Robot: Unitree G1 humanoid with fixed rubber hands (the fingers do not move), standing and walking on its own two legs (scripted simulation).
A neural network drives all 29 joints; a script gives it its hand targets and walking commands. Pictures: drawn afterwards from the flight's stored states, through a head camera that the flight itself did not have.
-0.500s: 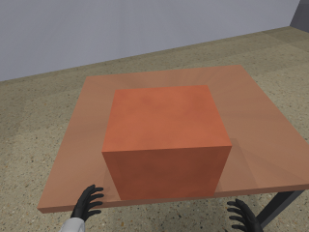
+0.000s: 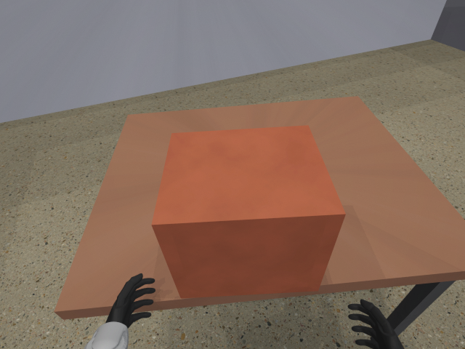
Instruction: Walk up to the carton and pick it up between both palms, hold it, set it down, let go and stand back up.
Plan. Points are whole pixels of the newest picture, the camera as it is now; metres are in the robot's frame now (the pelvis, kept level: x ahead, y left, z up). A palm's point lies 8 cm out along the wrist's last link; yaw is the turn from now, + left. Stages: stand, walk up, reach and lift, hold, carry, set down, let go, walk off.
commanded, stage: stand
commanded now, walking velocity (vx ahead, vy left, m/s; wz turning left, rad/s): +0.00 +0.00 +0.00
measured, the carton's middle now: (244, 211) +0.39 +0.01 +0.02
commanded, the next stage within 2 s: none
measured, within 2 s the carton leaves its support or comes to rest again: neither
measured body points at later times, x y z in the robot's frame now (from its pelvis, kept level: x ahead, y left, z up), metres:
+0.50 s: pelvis -0.01 +0.00 -0.01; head -0.01 +0.02 +0.44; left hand +0.20 +0.24 -0.04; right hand +0.13 -0.30 -0.10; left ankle +0.01 +0.13 -0.74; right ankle +0.01 -0.12 -0.74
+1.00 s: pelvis -0.01 +0.01 -0.01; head -0.02 +0.03 +0.44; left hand +0.20 +0.25 -0.04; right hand +0.14 -0.29 -0.09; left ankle +0.01 +0.13 -0.74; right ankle +0.01 -0.12 -0.74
